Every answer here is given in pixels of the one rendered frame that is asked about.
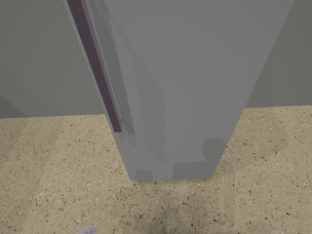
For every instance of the fridge door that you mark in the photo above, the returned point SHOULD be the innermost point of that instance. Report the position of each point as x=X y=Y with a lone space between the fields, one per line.
x=181 y=73

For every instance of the handle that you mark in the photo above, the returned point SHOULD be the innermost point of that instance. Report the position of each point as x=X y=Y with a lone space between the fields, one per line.
x=82 y=19

